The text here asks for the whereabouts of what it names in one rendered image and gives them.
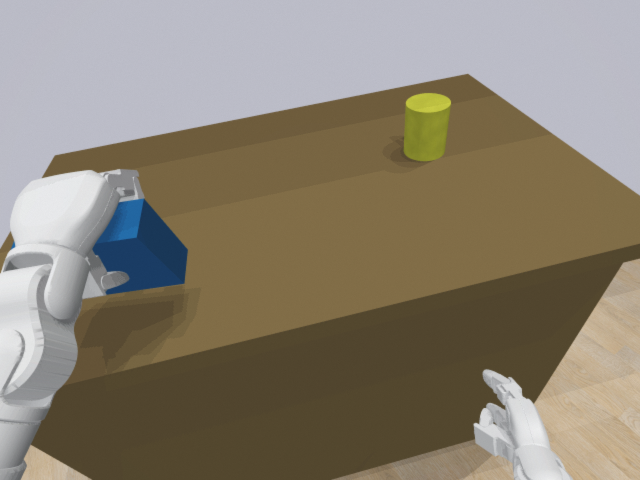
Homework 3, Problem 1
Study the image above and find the robot right forearm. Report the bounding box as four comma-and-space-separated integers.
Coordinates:
513, 445, 573, 480

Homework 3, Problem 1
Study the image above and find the robot left hand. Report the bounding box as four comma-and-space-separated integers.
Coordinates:
10, 169, 145, 299

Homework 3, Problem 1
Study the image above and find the robot right hand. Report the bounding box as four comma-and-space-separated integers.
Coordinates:
474, 369, 551, 463

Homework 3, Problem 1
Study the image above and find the sponge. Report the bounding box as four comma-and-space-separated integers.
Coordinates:
11, 199, 188, 295

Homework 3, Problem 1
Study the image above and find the table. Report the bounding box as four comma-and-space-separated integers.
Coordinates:
0, 74, 640, 480

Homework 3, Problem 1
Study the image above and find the robot left forearm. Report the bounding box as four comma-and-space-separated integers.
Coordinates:
0, 243, 90, 480

